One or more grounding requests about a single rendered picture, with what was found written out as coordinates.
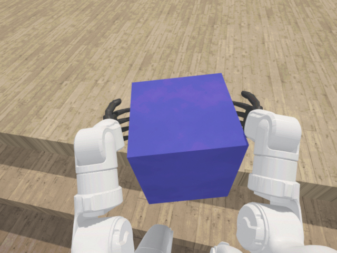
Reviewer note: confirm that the right robot upper arm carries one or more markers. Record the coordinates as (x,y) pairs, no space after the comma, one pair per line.
(265,228)

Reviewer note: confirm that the right robot forearm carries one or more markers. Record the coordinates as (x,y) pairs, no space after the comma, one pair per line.
(277,143)

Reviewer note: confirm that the carton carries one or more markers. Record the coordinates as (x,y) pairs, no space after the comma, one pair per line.
(185,139)

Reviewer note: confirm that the robot left thigh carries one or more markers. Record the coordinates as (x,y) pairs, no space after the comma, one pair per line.
(158,239)

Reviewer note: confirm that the robot right shin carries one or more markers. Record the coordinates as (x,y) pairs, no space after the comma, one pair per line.
(223,243)

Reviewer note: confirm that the left robot hand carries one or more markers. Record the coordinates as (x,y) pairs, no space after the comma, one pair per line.
(109,114)

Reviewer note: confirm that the left robot forearm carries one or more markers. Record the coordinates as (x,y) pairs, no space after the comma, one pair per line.
(96,162)

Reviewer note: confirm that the left robot upper arm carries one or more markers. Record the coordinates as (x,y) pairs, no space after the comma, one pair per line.
(104,235)

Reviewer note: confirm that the right robot hand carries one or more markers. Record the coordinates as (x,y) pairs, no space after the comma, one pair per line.
(255,105)

